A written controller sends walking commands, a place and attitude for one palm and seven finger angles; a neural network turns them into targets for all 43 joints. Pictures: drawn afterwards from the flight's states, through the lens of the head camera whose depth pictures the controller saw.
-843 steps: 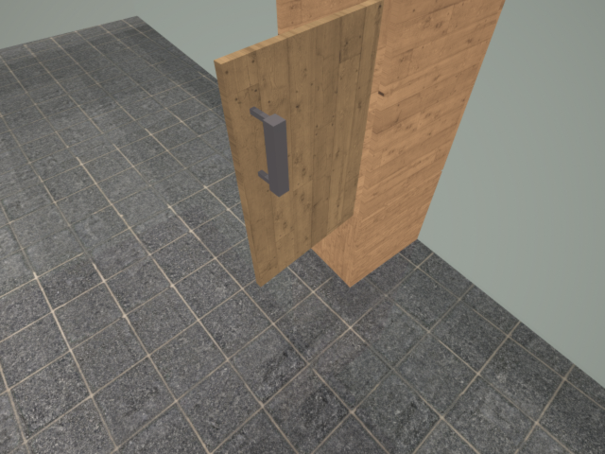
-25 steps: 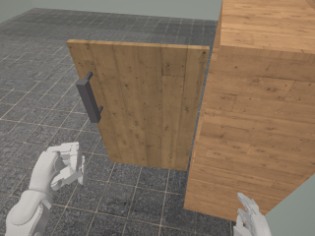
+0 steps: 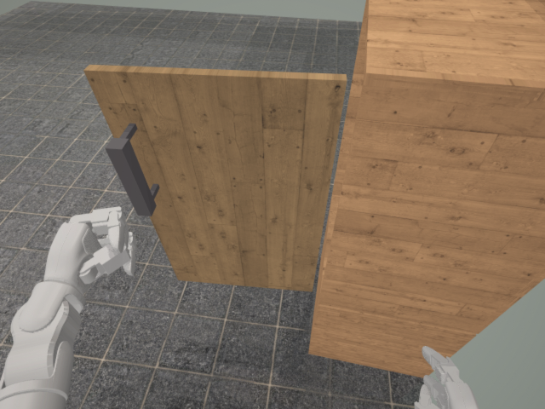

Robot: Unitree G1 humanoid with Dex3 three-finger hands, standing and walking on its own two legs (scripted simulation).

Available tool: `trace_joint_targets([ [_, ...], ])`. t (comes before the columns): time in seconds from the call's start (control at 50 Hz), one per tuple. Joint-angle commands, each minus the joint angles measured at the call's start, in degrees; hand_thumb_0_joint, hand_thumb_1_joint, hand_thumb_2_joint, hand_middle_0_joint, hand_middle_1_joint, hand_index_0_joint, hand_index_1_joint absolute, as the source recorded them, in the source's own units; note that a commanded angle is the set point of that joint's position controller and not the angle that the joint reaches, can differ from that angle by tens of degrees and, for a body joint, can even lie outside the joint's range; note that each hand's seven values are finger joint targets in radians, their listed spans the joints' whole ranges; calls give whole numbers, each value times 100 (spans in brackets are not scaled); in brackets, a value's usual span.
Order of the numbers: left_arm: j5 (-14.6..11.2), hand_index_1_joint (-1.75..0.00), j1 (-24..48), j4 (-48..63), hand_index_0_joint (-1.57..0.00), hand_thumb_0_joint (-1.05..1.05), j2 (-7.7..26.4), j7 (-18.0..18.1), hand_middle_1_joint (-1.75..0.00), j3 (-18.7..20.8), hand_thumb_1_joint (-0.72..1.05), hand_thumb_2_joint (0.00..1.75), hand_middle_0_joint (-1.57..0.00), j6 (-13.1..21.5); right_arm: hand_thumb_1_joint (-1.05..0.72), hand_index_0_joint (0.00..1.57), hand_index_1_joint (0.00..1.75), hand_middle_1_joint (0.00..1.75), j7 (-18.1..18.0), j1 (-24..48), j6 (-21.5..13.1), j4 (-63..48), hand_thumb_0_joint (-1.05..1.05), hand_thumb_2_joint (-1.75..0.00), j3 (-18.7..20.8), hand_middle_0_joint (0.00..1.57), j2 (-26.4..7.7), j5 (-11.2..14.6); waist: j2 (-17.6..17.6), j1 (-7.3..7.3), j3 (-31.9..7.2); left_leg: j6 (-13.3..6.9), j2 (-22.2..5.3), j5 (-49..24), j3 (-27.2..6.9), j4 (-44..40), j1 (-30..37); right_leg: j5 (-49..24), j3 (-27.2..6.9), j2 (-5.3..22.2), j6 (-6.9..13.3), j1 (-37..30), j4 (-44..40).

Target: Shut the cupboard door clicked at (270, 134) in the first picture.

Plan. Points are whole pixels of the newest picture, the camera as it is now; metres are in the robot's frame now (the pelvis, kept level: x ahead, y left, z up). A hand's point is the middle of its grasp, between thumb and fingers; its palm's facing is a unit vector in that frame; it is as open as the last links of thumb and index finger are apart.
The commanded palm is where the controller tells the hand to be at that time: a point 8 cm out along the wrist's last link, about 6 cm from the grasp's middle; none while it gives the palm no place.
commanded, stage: bring the fist close to the handle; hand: left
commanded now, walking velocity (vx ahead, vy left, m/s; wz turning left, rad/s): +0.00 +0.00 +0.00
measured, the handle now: (138, 171) +0.46 +0.25 +0.10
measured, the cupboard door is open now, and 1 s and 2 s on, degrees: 96 96 77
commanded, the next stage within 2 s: push the door shut along its arc in 0.80 s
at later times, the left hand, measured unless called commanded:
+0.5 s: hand (138, 213) +0.36 +0.22 +0.11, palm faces -0.04 -1.00 -0.04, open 3.1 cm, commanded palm +0.33 +0.26 +0.11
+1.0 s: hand (140, 214) +0.36 +0.21 +0.11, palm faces -0.04 -1.00 -0.05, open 3.1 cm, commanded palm +0.35 +0.26 +0.11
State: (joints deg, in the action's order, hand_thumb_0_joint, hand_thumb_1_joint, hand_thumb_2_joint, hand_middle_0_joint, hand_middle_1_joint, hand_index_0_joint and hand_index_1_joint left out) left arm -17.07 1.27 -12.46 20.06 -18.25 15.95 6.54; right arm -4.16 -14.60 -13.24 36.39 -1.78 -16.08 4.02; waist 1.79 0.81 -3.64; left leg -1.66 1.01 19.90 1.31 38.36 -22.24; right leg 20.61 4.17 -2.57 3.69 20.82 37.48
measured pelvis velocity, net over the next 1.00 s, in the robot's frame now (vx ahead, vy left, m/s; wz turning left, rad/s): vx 0.00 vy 0.02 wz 0.00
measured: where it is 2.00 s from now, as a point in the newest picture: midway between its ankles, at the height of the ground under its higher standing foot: outside the picture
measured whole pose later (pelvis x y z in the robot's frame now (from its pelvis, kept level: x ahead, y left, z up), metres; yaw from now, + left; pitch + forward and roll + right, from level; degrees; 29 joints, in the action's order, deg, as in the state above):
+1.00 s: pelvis +0.00 +0.02 +0.00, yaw +0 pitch +4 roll -1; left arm -13.9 18.3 -29.6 20.2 -15.5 13.1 8.7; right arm -3.4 -14.9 -6.2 36.6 -2.1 -15.3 4.2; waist 1.4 2.1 -3.1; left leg -3.1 2.0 18.6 1.9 36.4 -22.3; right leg 19.0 3.5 -1.7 2.4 20.8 35.3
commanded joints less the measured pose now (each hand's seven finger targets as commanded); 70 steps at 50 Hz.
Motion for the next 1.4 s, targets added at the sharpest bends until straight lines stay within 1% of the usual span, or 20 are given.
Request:
trace_joint_targets([
  [0.0, -89, -150, 1866, 953, -130, 0, 1250, 16, -150, 471, 90, 90, -130, 371, -90, 20, 30, 30, -52, 412, -246, -846, 0, -90, 250, 20, -666, 26, 38, 27, -1080, -71, -83, -1413, -203, -421, 554, -1729, -461, 322, -367, -332, -598],
  [0.02, -76, -150, 1822, 848, -130, 0, 1375, 45, -150, 570, 90, 90, -130, 362, -90, 20, 30, 30, -69, 407, -209, -819, 0, -90, 254, 20, -700, 17, -142, 27, -1054, -88, -115, -1399, -195, -394, 478, -1693, -516, 344, -400, -382, -639],
  [0.1, -47, -150, 2358, 634, -130, 0, 1291, -27, -150, 398, 90, 90, -130, 344, -90, 20, 30, 30, -55, 351, -140, -806, 0, -90, 250, 20, -691, 33, 221, 66, -1187, -60, -95, -1549, -232, -449, 659, -1791, -420, 309, -310, -290, -573],
  [0.12, -34, -150, 2307, 572, -130, 0, 1464, 24, -150, 570, 90, 90, -130, 351, -90, 20, 30, 30, -59, 331, -109, -796, 0, -90, 257, 20, -714, 11, 31, 25, -1251, -74, -126, -1599, -240, -432, 627, -1807, -438, 319, -317, -384, -579],
  [0.24, 33, -150, 2738, 230, -130, 0, 1129, 72, -150, 220, 90, 90, -130, 367, -90, 20, 30, 30, -17, 227, 14, -794, 0, -90, 257, 20, -696, 11, 99, 89, -1289, -49, -137, -1784, -287, -497, 780, -1841, -332, 265, -257, -216, -538],
  [0.38, 176, -150, 3643, -133, -130, 0, 1135, 230, -150, 85, 90, 90, -130, 454, -90, 20, 30, 30, 16, 106, 192, -724, 0, -90, 275, 20, -722, 16, 209, 184, -1330, 5, -184, -1846, -389, -554, 982, -1686, -287, 244, -218, 0, -522],
  [0.52, 195, -150, 2887, -102, -130, 0, 1214, 340, -150, 302, 90, 90, -130, 537, -90, 20, 30, 30, 93, 67, 339, -831, 0, -90, 311, 20, -724, -14, 21, -13, -1553, 16, -225, -2367, -368, -552, 1038, -2005, -275, 236, -220, -326, -513],
  [0.72, 230, -150, 3237, 246, -130, 0, 1223, 432, -150, 223, 90, 90, -130, 604, -90, 20, 30, 30, 55, 154, 426, -809, 0, -90, 305, 20, -697, 6, 169, 131, -1243, 0, -225, -1737, -344, -677, 1005, -1575, -295, 211, -221, -185, -648],
  [0.74, 222, -150, 3291, 180, -130, 0, 980, 403, -150, 14, 90, 90, -130, 590, -90, 20, 30, 30, 51, 166, 418, -810, 0, -90, 296, 20, -672, 13, 218, 178, -1218, 4, -220, -1678, -356, -695, 1067, -1522, -280, 196, -220, -89, -641],
  [0.82, 212, -150, 3448, -190, -130, 0, 1280, 396, -150, 228, 90, 90, -130, 582, -90, 20, 30, 30, 1, 129, 431, -715, 0, -90, 289, 20, -743, 15, -25, 178, -1128, -13, -212, -1314, -402, -734, 930, -1246, -297, 205, -210, -84, -722],
  [0.86, 197, -150, 3746, -303, -130, 0, 1043, 350, -150, 12, 90, 90, -130, 568, -90, 20, 30, 30, 7, 167, 433, -711, 0, -90, 274, 20, -717, 32, 13, 239, -1149, -15, -177, -1260, -388, -727, 940, -1286, -305, 215, -216, -28, -708],
  [0.9, 224, -150, 3682, -375, -130, 0, 1116, 322, -150, 60, 90, 90, -130, 570, -90, 20, 30, 30, 21, 164, 439, -730, 0, -90, 281, 20, -713, 32, 222, 172, -1255, 3, -159, -1421, -385, -700, 1015, -1407, -312, 224, -190, -68, -668],
  [0.98, 243, -150, 4237, -697, -130, 0, 1235, 184, -150, 12, 90, 90, -130, 628, -90, 20, 30, 30, 13, 84, 495, -673, 0, -90, 264, 20, -742, 32, 53, 301, -1235, -22, -157, -1486, -367, -628, 982, -1535, -344, 224, -207, -24, -662],
  [1.02, 258, -150, 4400, -1060, -130, 0, 1607, 155, -150, 296, 90, 90, -130, 648, -90, 20, 30, 30, -11, 12, 558, -615, 0, -90, 253, 20, -804, 11, -137, 282, -1162, -55, -151, -1298, -345, -613, 761, -1412, -388, 238, -214, -91, -689],
  [1.1, 276, -150, 4853, -1386, -130, 0, 1484, -86, -150, 100, 90, 90, -130, 747, -90, 20, 30, 30, 23, -60, 598, -651, 0, -90, 256, 20, -781, 21, 229, 312, -1487, -38, -102, -1627, -324, -512, 882, -1760, -410, 249, -184, -116, -562],
  [1.12, 281, -150, 4701, -1489, -130, 0, 1684, -104, -150, 277, 90, 90, -130, 769, -90, 20, 30, 30, 21, -114, 634, -646, 0, -90, 275, 20, -810, 6, 155, 272, -1553, -68, -113, -1702, -301, -459, 836, -1858, -451, 258, -191, -239, -564],
  [1.18, 241, -150, 5054, -1645, -130, 0, 1526, -315, -150, 43, 90, 90, -130, 841, -90, 20, 30, 30, 34, -182, 676, -663, 0, -90, 273, 20, -813, 24, 114, 407, -1574, -73, -97, -1758, -277, -402, 804, -2018, -442, 238, -214, -132, -518],
  [1.22, 228, -150, 5155, -1881, -130, 0, 1774, -374, -150, 233, 90, 90, -130, 885, -90, 20, 30, 30, 16, -277, 722, -598, 0, -90, 293, 20, -865, 7, -87, 417, -1524, -111, -106, -1660, -265, -362, 656, -1977, -466, 242, -233, -165, -535],
  [1.34, 254, -150, 5954, -2397, -130, 0, 1602, -641, -150, -143, 90, 90, -130, 988, -90, 20, 30, 30, -4, -436, 766, -479, 0, -90, 300, 20, -895, 23, 130, 618, -1568, -125, -86, -1507, -316, -279, 727, -1768, -458, 223, -219, 214, -497],
  [1.38, 258, -150, 6188, -2554, -130, 0, 1868, -693, -150, 53, 90, 90, -130, 1040, -90, 20, 30, 30, -1, -520, 773, -422, 0, -90, 309, 20, -943, 1, 140, 607, -1740, -118, -83, -1525, -356, -253, 721, -1767, -463, 228, -210, 202, -452],
])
